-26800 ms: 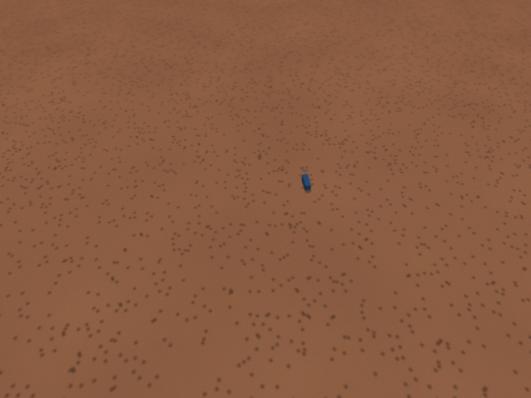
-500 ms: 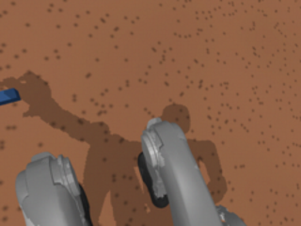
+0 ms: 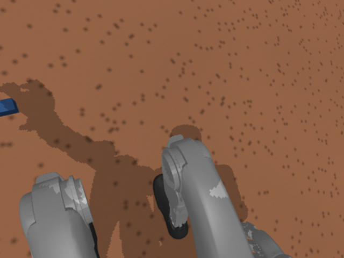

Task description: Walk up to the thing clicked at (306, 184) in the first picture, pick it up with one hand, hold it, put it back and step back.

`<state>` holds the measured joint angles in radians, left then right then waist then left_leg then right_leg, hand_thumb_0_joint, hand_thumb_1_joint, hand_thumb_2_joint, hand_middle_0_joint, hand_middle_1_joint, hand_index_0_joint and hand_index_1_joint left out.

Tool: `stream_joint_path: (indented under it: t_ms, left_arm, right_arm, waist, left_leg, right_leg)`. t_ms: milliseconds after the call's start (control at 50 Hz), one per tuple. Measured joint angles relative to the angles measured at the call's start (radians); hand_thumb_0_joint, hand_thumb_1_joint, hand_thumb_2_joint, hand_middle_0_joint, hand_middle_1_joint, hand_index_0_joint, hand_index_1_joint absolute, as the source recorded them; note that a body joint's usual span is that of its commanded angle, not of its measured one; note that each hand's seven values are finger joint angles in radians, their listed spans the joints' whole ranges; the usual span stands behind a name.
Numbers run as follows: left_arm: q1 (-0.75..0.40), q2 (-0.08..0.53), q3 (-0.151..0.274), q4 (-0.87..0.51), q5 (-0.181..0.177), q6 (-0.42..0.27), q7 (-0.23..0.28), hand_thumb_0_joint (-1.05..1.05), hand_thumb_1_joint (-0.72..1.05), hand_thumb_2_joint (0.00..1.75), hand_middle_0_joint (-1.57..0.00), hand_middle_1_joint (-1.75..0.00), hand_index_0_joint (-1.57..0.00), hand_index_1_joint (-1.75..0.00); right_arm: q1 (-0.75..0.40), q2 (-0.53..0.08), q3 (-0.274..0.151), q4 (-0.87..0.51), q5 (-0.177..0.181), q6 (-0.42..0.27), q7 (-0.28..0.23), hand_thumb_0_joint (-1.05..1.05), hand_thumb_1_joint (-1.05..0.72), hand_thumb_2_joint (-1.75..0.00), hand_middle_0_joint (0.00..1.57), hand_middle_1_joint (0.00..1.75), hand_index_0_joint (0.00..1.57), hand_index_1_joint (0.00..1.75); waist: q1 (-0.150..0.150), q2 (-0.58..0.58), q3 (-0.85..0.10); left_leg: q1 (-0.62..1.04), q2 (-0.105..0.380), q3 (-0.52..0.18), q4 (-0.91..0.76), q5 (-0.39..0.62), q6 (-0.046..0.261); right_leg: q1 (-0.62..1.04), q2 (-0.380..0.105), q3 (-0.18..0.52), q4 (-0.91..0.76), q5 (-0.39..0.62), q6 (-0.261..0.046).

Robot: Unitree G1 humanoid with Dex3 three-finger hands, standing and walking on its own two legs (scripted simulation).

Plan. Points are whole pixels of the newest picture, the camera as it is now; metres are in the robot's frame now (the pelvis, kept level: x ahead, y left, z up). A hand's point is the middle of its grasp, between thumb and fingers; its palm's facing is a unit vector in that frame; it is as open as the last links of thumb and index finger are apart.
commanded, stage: rest palm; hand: left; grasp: from above
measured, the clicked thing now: out of the picture +0.50 +0.29 -0.30
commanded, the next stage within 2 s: close in 1.42 s
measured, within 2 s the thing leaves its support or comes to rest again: neither
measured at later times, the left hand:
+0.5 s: hand out of the picture +0.49 +0.29 -0.25, palm faces -0.44 -0.08 -0.89, open 12.4 cm
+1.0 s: hand out of the picture +0.47 +0.29 -0.27, palm faces -0.47 -0.10 -0.88, open 12.4 cm
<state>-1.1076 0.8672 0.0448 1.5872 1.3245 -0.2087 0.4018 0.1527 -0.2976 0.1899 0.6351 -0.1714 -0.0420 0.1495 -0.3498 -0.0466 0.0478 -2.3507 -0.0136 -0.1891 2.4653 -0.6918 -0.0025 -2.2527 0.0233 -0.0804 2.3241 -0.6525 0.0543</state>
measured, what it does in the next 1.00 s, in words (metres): stands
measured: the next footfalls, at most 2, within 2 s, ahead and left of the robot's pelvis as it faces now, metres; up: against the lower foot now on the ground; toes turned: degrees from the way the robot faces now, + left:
none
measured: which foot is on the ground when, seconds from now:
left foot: down 0.00-1.00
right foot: down 0.00-1.00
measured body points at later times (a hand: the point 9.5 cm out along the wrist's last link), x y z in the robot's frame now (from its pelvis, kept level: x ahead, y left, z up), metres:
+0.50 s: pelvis +0.01 +0.00 -0.02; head +0.29 +0.11 +0.32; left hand +0.51 +0.29 -0.20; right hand +0.03 -0.25 -0.07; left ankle +0.07 +0.12 -0.29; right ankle +0.11 -0.13 -0.29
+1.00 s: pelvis +0.00 +0.01 -0.02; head +0.28 +0.13 +0.31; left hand +0.49 +0.29 -0.22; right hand +0.03 -0.25 -0.07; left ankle +0.07 +0.12 -0.29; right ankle +0.11 -0.13 -0.29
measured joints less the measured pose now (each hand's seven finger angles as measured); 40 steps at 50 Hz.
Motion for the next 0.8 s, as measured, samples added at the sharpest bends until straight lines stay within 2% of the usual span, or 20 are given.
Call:
stream_joint_path:
  t_ms: [140, 300, 400, 480, 640, 740, 800]
  left_arm:
    - [-0.018, 0.064, 0.009, 0.088, 0.004, -0.022, 0.037, 0.0, -0.17, 0.7, -0.39, -0.69, -0.39, -0.68]
    - [-0.004, 0.109, 0.026, 0.096, 0.028, -0.053, 0.099, 0.0, -0.2, 0.73, -0.37, -0.7, -0.36, -0.7]
    - [-0.006, 0.127, 0.043, 0.104, 0.035, -0.041, 0.144, 0.0, -0.21, 0.74, -0.37, -0.69, -0.35, -0.69]
    - [-0.008, 0.128, 0.041, 0.112, 0.033, -0.018, 0.163, 0.0, -0.21, 0.74, -0.36, -0.68, -0.35, -0.69]
    - [-0.005, 0.144, 0.075, 0.146, 0.003, 0.011, 0.161, 0.0, -0.21, 0.73, -0.36, -0.68, -0.35, -0.68]
    - [0.001, 0.158, 0.075, 0.136, -0.01, -0.001, 0.135, 0.0, -0.21, 0.73, -0.36, -0.69, -0.35, -0.69]
    - [0.003, 0.165, 0.056, 0.131, -0.015, -0.016, 0.126, 0.0, -0.21, 0.73, -0.36, -0.69, -0.35, -0.69]
  right_arm:
    - [0.015, 0.001, 0.037, 0.014, -0.018, -0.031, -0.002, 0.0, -0.9, -0.9, 0.2, 0.3, 0.21, 0.3]
    - [0.027, -0.009, 0.069, 0.025, -0.043, -0.068, 0.001, 0.0, -0.9, -0.9, 0.2, 0.3, 0.21, 0.3]
    - [0.02, -0.015, 0.078, 0.019, -0.058, -0.096, 0.016, 0.0, -0.9, -0.9, 0.2, 0.3, 0.21, 0.3]
    - [0.004, -0.017, 0.081, 0.016, -0.068, -0.114, 0.033, 0.0, -0.9, -0.9, 0.2, 0.3, 0.21, 0.3]
    - [-0.03, -0.028, 0.09, -0.009, -0.074, -0.133, 0.053, 0.0, -0.9, -0.9, 0.2, 0.3, 0.21, 0.3]
    - [-0.035, -0.036, 0.093, -0.016, -0.072, -0.133, 0.056, 0.0, -0.91, -0.9, 0.2, 0.3, 0.2, 0.3]
    - [-0.035, -0.038, 0.101, -0.014, -0.076, -0.13, 0.059, 0.0, -0.91, -0.9, 0.2, 0.3, 0.2, 0.3]
  waist:
    - [-0.029, -0.023, 0.035]
    - [-0.044, -0.053, 0.072]
    - [-0.055, -0.068, 0.077]
    - [-0.059, -0.072, 0.079]
    - [-0.063, -0.067, 0.097]
    - [-0.055, -0.071, 0.117]
    - [-0.051, -0.08, 0.128]
  left_leg:
    - [-0.016, 0.004, -0.011, 0.023, 0.013, -0.001]
    - [-0.018, 0.01, -0.026, 0.055, -0.006, -0.002]
    - [-0.017, 0.011, -0.04, 0.073, -0.027, -0.005]
    - [-0.014, 0.012, -0.048, 0.082, -0.04, -0.006]
    - [-0.011, 0.011, -0.058, 0.091, -0.041, -0.002]
    - [-0.011, 0.01, -0.057, 0.091, -0.034, 0.001]
    - [-0.006, 0.009, -0.06, 0.093, -0.032, 0.001]
  right_leg:
    - [-0.017, 0.011, -0.006, 0.015, 0.021, 0.011]
    - [-0.021, 0.021, -0.016, 0.033, 0.015, 0.011]
    - [-0.018, 0.024, -0.027, 0.043, 0.002, 0.011]
    - [-0.015, 0.026, -0.033, 0.046, -0.005, 0.011]
    - [-0.005, 0.027, -0.041, 0.045, -0.005, 0.019]
    - [-0.001, 0.027, -0.041, 0.043, 0.001, 0.02]
    - [0.006, 0.027, -0.043, 0.043, 0.002, 0.021]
